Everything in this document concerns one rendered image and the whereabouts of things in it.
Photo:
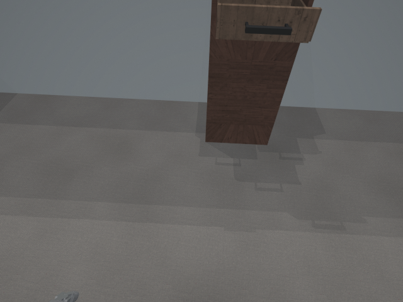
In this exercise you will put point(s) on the handle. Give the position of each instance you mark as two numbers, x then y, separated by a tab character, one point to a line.
271	30

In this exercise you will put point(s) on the cabinet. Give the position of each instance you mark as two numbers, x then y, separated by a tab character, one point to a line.
246	83

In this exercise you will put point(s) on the drawer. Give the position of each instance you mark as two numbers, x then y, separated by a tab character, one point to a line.
233	14

